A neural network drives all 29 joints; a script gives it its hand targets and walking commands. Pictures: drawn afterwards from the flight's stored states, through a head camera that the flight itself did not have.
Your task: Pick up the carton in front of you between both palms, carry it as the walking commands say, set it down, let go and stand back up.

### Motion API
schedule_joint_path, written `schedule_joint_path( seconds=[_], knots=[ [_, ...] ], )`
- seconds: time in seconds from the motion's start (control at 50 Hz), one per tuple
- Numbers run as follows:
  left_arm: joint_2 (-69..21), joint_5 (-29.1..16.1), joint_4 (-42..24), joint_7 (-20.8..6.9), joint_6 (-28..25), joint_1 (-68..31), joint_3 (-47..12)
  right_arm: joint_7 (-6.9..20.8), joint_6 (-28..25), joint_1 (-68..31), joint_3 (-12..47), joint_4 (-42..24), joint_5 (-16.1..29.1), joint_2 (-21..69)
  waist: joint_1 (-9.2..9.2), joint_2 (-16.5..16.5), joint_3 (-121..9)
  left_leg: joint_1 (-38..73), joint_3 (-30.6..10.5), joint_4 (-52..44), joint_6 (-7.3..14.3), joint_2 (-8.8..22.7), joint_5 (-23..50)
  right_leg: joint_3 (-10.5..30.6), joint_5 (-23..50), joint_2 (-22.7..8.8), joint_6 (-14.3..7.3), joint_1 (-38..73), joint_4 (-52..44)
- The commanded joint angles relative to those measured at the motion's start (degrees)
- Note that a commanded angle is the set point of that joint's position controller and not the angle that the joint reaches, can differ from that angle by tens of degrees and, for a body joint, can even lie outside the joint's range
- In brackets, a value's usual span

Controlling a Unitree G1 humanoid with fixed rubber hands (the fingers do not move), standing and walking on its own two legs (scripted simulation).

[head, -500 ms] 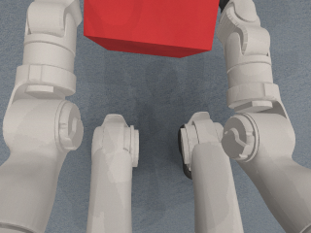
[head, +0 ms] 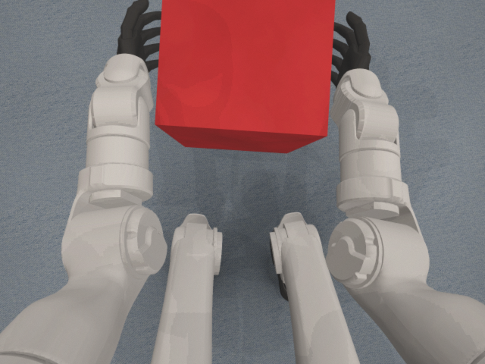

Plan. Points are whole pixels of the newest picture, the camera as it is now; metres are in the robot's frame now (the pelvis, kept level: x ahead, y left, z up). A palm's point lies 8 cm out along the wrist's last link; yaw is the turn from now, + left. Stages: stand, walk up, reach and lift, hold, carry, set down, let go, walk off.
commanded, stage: reach and lift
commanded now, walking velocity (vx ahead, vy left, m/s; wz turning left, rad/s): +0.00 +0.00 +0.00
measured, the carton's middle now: (242, 81) +0.52 +0.01 -0.13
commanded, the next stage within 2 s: none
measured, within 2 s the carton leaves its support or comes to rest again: neither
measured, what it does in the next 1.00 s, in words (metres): rises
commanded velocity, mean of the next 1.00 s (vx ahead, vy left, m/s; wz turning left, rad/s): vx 0.00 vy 0.00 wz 0.00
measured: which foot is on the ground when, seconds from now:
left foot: down 0.00-1.00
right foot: down 0.00-1.00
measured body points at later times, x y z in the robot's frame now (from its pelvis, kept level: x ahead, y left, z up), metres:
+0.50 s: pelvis +0.05 +0.00 +0.13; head +0.21 +0.01 +0.55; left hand +0.47 +0.16 +0.09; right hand +0.47 -0.14 +0.10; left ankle +0.11 +0.13 -0.47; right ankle +0.11 -0.14 -0.47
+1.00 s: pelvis +0.10 -0.01 +0.25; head +0.12 +0.00 +0.70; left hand +0.42 +0.16 +0.24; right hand +0.42 -0.15 +0.24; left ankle +0.11 +0.13 -0.47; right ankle +0.11 -0.14 -0.47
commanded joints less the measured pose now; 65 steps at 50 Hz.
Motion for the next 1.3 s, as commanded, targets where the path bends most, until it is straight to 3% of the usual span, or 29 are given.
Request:
schedule_joint_path(
  seconds=[0.0,0.1,0.3,0.68,0.86,1.02,1.08,1.16,1.28],
  knots=[
    [-65.4,-12.2,-1.0,-14.6,-0.7,-32.4,-28.8,17.5,0.1,-40.1,35.8,3.0,11.8,60.3,0.67,4.4,-70.4,45.9,11.3,-12.2,1.1,-3.2,14.3,-12.4,12.2,4.0,-2.6,35.6,-10.6],
    [-67.8,-12.4,-1.7,-14.0,-1.6,-25.4,-31.0,17.7,-0.9,-31.9,37.5,3.6,12.0,61.6,0.33,4.9,-64.7,49.1,10.0,-16.2,0.8,-3.3,17.3,-11.2,14.8,4.1,-2.6,38.5,-14.6],
    [-69.3,-9.7,-0.7,-12.5,-4.2,-14.1,-29.8,17.4,-3.1,-19.8,37.8,6.0,10.2,63.1,0.78,3.4,-53.0,56.7,7.6,-26.6,1.6,-3.3,15.4,-8.3,13.3,3.9,-2.9,47.2,-25.4],
    [-70.8,-8.7,-5.8,-13.2,-5.2,4.9,-34.7,17.5,-3.9,1.3,43.5,3.2,8.6,65.8,0.89,2.0,-38.2,79.6,4.0,-48.7,2.8,-1.7,18.5,-3.0,18.2,1.4,-4.3,74.8,-48.4],
    [-70.7,-9.6,-9.9,-13.0,-2.9,16.2,-38.0,18.0,-1.6,12.7,46.7,-0.2,8.6,65.0,0.77,1.6,-28.8,93.3,2.7,-60.1,2.7,-0.7,26.3,-1.8,26.2,0.1,-4.3,89.2,-59.8],
    [-69.7,-12.0,-17.6,-12.7,2.3,23.9,-42.8,18.5,3.6,21.4,50.8,-6.8,10.8,63.2,0.63,1.7,-19.8,105.2,2.0,-70.0,2.3,0.2,30.9,-1.5,30.3,-0.5,-4.1,101.2,-69.4],
    [-68.9,-12.4,-20.3,-12.6,4.8,25.8,-43.4,18.8,6.1,23.5,51.2,-8.8,11.1,62.2,0.67,1.6,-14.9,107.1,2.0,-73.2,2.2,0.2,29.3,-1.4,29.4,-0.6,-4.2,104.2,-72.5],
    [-68.0,-11.3,-19.5,-13.1,7.6,26.9,-40.3,19.5,8.7,23.6,48.4,-8.5,10.1,61.0,0.95,1.2,-7.2,107.0,2.4,-75.6,2.6,0.2,21.9,-1.4,22.4,-0.9,-4.7,103.7,-75.1],
    [-68.9,-10.5,-18.6,-14.4,8.1,20.2,-38.0,20.5,9.2,17.0,46.1,-7.5,9.4,62.0,1.01,1.2,-5.5,106.8,3.1,-75.2,3.1,0.4,16.0,-1.8,16.2,-1.5,-5.0,103.1,-75.2]
  ],
)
